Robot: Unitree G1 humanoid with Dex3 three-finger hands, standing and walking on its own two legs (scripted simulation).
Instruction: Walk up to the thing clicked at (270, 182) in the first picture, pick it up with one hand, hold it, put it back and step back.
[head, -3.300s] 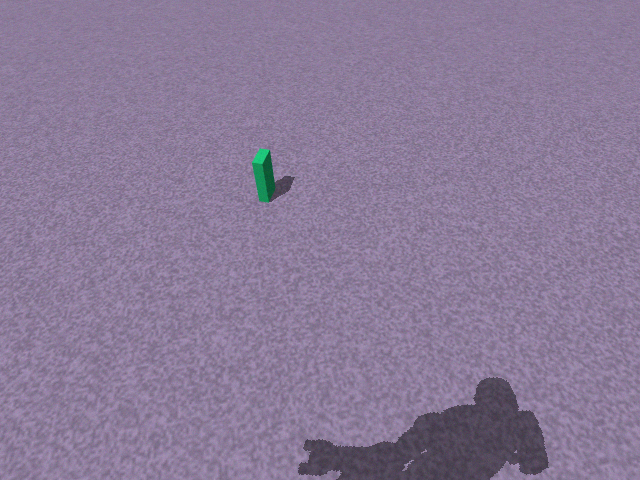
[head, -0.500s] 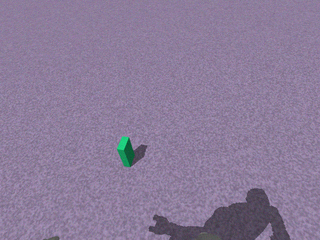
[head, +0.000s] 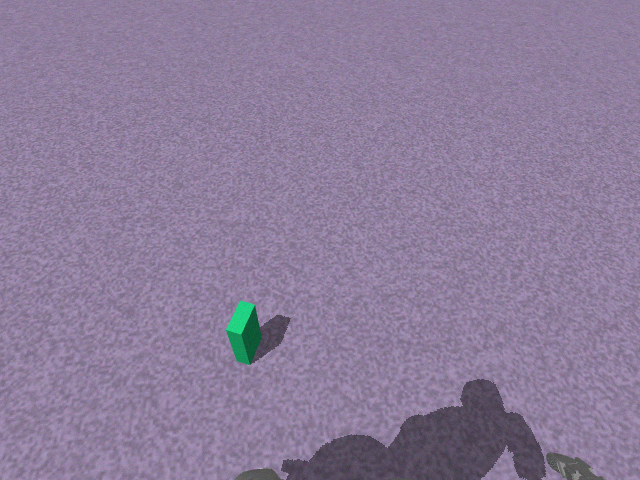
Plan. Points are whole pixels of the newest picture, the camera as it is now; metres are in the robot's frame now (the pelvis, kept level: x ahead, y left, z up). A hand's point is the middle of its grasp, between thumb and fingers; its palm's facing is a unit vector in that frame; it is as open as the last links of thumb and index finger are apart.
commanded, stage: walk up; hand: left
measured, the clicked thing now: (245, 334) +0.60 +0.24 -0.65
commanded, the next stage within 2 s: stand in 1.82 s
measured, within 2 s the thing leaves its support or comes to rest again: neither
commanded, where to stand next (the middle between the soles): +0.21 +0.00 m, yaw -1 degrees
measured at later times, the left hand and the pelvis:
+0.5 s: hand (157, 441) +0.19 +0.24 -0.12, palm faces -0.05 -0.89 -0.45, open 7.3 cm; pelvis +0.12 -0.03 +0.00, yaw -1 degrees
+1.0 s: hand (167, 413) +0.23 +0.24 -0.14, palm faces -0.02 -0.94 -0.35, open 7.3 cm; pelvis +0.15 -0.01 +0.01, yaw +0 degrees
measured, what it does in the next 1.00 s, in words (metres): walks ahead: right foot, then left foot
